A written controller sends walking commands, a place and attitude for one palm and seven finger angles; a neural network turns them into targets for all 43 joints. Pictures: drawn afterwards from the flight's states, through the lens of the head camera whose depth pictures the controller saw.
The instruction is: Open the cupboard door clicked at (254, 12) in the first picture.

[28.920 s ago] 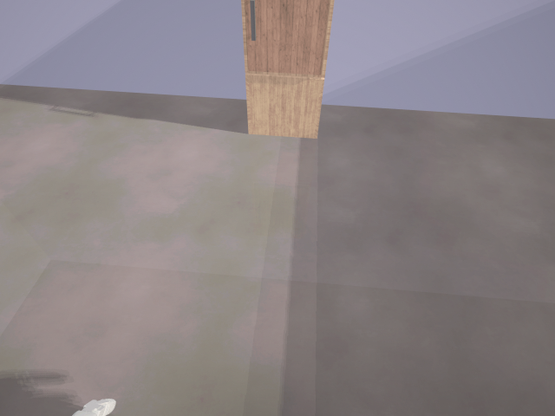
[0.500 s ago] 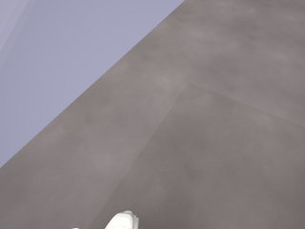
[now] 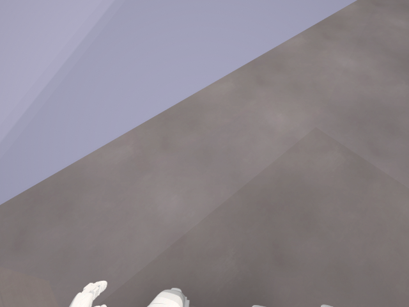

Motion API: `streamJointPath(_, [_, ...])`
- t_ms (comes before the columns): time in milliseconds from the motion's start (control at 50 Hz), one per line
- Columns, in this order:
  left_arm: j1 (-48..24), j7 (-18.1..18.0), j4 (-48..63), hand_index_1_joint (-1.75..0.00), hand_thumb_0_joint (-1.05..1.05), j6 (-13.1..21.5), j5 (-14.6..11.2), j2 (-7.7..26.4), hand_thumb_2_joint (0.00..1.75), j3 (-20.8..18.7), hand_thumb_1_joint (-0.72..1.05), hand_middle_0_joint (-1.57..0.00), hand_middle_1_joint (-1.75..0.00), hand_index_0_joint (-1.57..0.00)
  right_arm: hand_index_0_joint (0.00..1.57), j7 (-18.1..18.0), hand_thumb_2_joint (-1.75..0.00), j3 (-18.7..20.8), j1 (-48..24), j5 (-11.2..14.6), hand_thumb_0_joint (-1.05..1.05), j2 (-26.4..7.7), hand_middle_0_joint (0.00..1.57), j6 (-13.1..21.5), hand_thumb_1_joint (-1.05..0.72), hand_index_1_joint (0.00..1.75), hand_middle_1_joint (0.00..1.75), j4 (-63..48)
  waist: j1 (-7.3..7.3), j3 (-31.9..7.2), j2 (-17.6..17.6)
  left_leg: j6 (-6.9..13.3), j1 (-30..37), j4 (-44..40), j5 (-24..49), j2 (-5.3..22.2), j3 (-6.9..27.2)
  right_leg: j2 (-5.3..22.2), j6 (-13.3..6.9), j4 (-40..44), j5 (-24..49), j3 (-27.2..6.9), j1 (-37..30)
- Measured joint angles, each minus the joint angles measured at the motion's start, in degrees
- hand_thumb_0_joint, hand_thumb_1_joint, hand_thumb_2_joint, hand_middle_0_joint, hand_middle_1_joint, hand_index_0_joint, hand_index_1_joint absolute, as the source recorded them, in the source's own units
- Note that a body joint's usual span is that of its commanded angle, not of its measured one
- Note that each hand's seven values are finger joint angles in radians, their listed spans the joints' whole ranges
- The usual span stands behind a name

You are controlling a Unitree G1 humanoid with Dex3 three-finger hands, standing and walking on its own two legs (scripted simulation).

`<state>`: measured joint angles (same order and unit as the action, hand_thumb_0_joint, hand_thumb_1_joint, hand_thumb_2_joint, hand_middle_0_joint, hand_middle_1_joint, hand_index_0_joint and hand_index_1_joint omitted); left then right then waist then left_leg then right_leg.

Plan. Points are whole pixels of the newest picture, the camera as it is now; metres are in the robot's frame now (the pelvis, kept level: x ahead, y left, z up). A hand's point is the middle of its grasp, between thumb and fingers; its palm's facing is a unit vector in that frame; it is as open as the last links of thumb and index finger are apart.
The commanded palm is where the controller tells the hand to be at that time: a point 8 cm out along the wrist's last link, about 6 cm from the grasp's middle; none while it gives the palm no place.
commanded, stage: turn to face it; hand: left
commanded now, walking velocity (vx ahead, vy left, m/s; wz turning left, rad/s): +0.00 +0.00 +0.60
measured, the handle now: out of the picture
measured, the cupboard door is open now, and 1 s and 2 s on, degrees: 49 49 49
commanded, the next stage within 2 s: none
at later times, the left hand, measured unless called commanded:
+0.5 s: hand out of the picture +0.06 +0.22 -0.15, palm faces +0.32 -0.91 -0.26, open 7.4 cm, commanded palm none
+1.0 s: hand out of the picture -0.02 +0.17 -0.18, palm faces +0.59 -0.78 -0.21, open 7.4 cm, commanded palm none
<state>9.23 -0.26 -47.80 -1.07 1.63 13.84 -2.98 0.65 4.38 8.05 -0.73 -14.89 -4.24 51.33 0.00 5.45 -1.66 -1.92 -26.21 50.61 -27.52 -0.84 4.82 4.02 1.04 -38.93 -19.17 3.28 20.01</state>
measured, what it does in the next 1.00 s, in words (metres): steps on the spot, turning left: left foot, then right foot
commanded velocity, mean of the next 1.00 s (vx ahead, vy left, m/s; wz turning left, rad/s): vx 0.00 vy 0.00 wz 0.60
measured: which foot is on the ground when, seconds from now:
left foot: up 0.00-0.26, down 0.28-0.60, up 0.62-0.92, down 0.94-1.00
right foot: down 0.00-0.28, up 0.30-0.58, down 0.60-0.94, up 0.96-1.00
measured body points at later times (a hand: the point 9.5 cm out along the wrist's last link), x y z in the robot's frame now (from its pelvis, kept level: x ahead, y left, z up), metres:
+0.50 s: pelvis +0.03 -0.01 +0.01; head +0.08 +0.01 +0.46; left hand +0.04 +0.27 -0.13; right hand +0.20 -0.23 -0.12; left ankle +0.00 +0.11 -0.72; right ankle +0.07 -0.16 -0.67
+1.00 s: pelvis +0.05 -0.03 +0.00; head +0.08 +0.03 +0.45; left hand -0.05 +0.21 -0.16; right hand +0.31 -0.17 -0.12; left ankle +0.01 +0.06 -0.72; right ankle +0.10 -0.16 -0.68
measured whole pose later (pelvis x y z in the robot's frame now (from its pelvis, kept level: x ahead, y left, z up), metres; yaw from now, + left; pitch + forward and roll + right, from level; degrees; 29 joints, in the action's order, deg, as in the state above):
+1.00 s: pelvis +0.05 -0.03 +0.00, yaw +36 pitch +1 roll +0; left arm 12.1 -0.5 -51.3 -3.6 1.1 14.2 -3.1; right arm 1.4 3.0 6.4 -0.9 -13.0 -1.8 50.2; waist 0.5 6.2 4.4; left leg 2.3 -19.7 37.0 -17.4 -0.7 -3.3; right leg 7.7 3.9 -54.4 -30.9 6.2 22.0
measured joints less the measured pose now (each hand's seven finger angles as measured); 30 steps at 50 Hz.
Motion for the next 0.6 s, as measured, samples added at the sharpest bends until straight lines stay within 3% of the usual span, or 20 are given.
streamJointPath(60, [1.5, -0.5, -0.5, -0.3, 0.0, -0.4, 0.1, -1.3, 0.9, 0.6, 0.91, -0.2, -0.3, -0.2, 0.2, 0.4, -0.9, 0.6, -0.3, -0.1, 0.01, -0.5, 0.2, -0.4, -0.9, 0.3, 0.3, 0.3, -0.41, -0.2, 0.0, -0.3, -3.2, 12.9, -0.6, 0.1, -3.3, 1.2, -0.9, 2.9, -0.5, 2.1, -2.7])
streamJointPath(100, [2.4, -0.6, -0.9, -0.3, 0.0, -0.4, 0.1, -1.7, 0.9, 0.7, 0.91, -0.2, -0.3, -0.2, 0.2, 0.7, -0.9, 0.5, -0.4, 0.1, 0.01, -0.2, 0.2, -0.4, -0.9, 0.3, 0.3, 0.3, -0.7, -0.2, 1.1, -0.9, -2.9, 13.1, 0.2, 0.7, -5.6, 2.1, -0.8, 5.6, 0.4, 3.3, -4.4])
streamJointPath(200, [3.3, -0.5, -1.5, -0.3, 0.0, 0.1, 0.2, -1.9, 0.9, 0.9, 0.9, -0.2, -0.3, -0.2, 0.2, 1.1, -0.9, -0.4, -1.2, 0.4, 0.01, 0.8, 0.2, 0.2, -0.9, 0.3, 0.3, -0.2, -0.13, 0.6, 3.7, -1.2, 2.9, -3.0, 1.4, 1.4, -9.3, 4.0, -0.5, 7.4, 0.3, 7.1, -6.5])
streamJointPath(260, [4.0, -0.2, -1.8, -0.3, 0.0, 0.1, -0.2, -1.5, 0.9, 0.7, 0.9, -0.2, -0.3, -0.2, 0.2, 1.2, -0.9, -1.0, -1.6, 0.3, 0.01, 0.9, 0.2, 1.0, -0.9, 0.3, 0.3, -0.8, 0.3, 0.7, 4.4, -0.2, 7.7, -15.2, 8.6, 1.0, -10.4, 5.0, 0.3, 3.4, -2.5, 9.4, -6.0])
streamJointPath(280, [4.5, 0.0, -1.9, -0.3, 0.0, -0.1, -0.5, -1.3, 0.9, 0.5, 0.9, -0.2, -0.3, -0.2, 0.2, 1.3, -0.9, -1.1, -1.5, 0.1, 0.01, 0.6, 0.2, 1.5, -0.9, 0.3, 0.3, -1.2, 0.25, 0.2, 4.1, 1.4, 8.5, -17.8, 13.7, 1.2, -9.8, 5.2, 0.9, -0.2, -3.8, 9.7, -4.4])
streamJointPath(320, [3.6, -0.2, -2.9, -0.3, 0.0, -1.5, -0.7, -0.1, 0.9, 0.1, 0.9, -0.2, -0.3, -0.2, 0.2, 0.9, -0.9, -1.2, -1.8, -0.1, 0.01, 1.4, 0.2, 2.3, -0.9, 0.3, 0.3, -1.3, 0.48, 0.8, 5.5, 3.3, 7.3, -14.7, 11.7, 0.3, -9.1, 4.7, 2.3, -11.4, -10.4, 5.1, 0.1])
streamJointPath(360, [2.6, -0.4, -3.6, -0.3, 0.01, -2.7, -0.6, 0.7, 0.9, -0.3, 0.91, -0.2, -0.3, -0.2, 0.2, 0.4, -0.9, -1.7, -1.4, -0.3, 0.0, 2.1, 0.2, 2.6, -0.9, 0.3, 0.3, -1.4, 0.51, 0.7, 5.8, 3.5, 7.5, -14.7, 9.5, 0.3, -7.9, 3.0, 2.9, -19.5, -11.7, 1.7, 4.0])
streamJointPath(420, [1.0, -0.2, -3.6, -0.3, 0.01, -3.1, -0.6, 1.0, 0.9, -0.7, 0.91, -0.2, -0.3, -0.2, 0.2, -0.4, -0.9, -1.9, -0.2, -0.4, 0.0, 2.3, 0.2, 2.5, -0.9, 0.3, 0.3, -1.2, 0.36, 0.5, 4.7, 2.6, 8.4, -17.4, 10.7, 0.5, -5.5, 1.5, 3.4, -22.7, -8.6, -0.7, 7.2])
streamJointPath(520, [-0.8, 0.3, -1.9, -0.3, 0.01, -2.4, -0.8, 0.9, 0.9, -0.7, 0.91, -0.2, -0.3, -0.2, 0.21, -0.5, -0.9, -1.7, 1.1, -0.6, 0.0, 1.8, 0.2, 1.9, -0.9, 0.3, 0.3, 0.0, 0.1, 0.3, 2.2, 1.5, 9.0, -19.9, 12.5, 0.9, -1.8, -0.1, 3.3, -12.2, -6.0, -2.3, 5.5])
streamJointPath(600, [-0.4, 0.3, -0.3, -0.3, 0.0, -0.7, -0.7, 1.2, 0.9, -0.5, 0.91, -0.2, -0.3, -0.2, 0.21, -0.3, -0.9, -0.9, 2.3, -0.1, 0.01, 1.4, 0.2, 1.0, -0.9, 0.3, 0.3, 0.3, -0.17, -1.0, 1.4, 0.1, 6.5, -16.0, 10.6, 0.1, 0.7, -0.9, 2.2, 4.9, 0.7, -1.8, -1.6])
